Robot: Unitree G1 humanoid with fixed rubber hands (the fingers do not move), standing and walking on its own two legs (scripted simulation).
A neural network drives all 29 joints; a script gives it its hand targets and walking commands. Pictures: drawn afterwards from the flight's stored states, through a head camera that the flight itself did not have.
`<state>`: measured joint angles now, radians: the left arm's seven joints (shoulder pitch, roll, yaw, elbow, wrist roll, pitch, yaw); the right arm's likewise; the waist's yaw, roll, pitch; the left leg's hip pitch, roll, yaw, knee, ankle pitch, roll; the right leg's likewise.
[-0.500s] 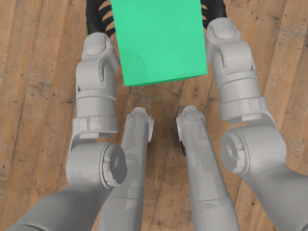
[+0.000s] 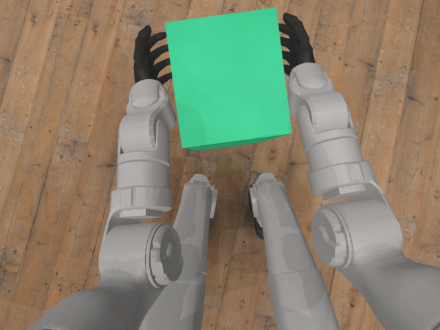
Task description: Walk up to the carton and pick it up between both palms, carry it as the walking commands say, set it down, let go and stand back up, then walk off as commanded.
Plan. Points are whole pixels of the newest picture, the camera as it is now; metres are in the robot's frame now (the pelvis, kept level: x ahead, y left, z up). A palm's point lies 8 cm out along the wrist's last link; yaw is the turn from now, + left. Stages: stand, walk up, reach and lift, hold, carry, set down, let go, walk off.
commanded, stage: reach and lift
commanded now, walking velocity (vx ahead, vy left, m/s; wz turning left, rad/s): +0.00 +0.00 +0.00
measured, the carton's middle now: (226, 100) +0.45 +0.03 -0.12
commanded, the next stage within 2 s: none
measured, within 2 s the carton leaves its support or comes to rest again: neither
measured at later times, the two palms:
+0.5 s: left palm (132, 76) +0.43 +0.15 +0.03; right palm (315, 59) +0.46 -0.08 +0.02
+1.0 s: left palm (83, 36) +0.42 +0.15 +0.14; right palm (358, 16) +0.45 -0.08 +0.13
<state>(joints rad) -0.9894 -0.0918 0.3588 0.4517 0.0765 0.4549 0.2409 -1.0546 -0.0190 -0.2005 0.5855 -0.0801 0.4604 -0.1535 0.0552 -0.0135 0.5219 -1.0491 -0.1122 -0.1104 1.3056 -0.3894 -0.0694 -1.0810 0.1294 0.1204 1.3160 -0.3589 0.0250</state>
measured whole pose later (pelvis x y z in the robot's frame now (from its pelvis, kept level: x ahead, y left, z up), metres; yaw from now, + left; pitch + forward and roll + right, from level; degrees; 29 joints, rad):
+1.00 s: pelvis +0.09 +0.01 +0.11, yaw +1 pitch +0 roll +0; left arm -0.56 -0.21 0.35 0.60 0.23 0.48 0.19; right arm -0.58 0.13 -0.25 0.69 -0.20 0.48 -0.12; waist 0.06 0.01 0.05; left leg -0.45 -0.07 -0.15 0.74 -0.30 -0.03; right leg -0.46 0.09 0.13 0.74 -0.28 0.00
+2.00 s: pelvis +0.11 +0.00 +0.13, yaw +2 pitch -8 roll +0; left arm -0.45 -0.21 0.26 0.50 0.27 0.71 0.14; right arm -0.41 0.18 -0.20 0.48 -0.22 0.73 -0.13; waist 0.02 0.02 0.02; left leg -0.18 -0.06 -0.17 0.59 -0.28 -0.02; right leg -0.19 0.08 0.12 0.58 -0.26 -0.01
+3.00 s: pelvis +0.11 +0.01 +0.13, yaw +1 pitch -9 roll +0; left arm -0.37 -0.18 0.16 0.43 0.21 0.76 0.15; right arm -0.33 0.17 -0.14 0.41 -0.21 0.78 -0.13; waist 0.01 0.02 0.00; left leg -0.15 -0.07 -0.15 0.60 -0.28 -0.01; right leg -0.15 0.07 0.13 0.58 -0.26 0.00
